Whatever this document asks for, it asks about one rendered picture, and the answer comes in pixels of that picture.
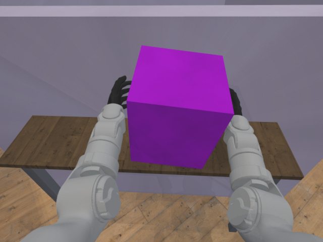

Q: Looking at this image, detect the table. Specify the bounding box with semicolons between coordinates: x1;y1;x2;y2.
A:
0;115;304;232

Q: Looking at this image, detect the left robot hand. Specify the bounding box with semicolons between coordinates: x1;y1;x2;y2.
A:
107;76;132;109

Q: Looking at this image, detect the right robot forearm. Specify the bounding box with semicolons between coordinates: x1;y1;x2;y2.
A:
223;115;284;198

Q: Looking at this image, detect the right robot hand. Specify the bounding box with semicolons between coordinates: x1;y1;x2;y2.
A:
229;88;242;116

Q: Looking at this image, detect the left robot upper arm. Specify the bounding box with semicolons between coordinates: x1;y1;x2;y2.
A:
19;174;121;242

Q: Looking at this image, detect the right robot upper arm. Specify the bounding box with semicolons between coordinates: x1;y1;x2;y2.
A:
227;186;323;242

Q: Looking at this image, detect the carton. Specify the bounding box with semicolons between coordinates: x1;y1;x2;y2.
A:
127;45;234;169

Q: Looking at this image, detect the left robot forearm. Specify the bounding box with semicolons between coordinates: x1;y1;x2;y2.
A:
56;103;126;214

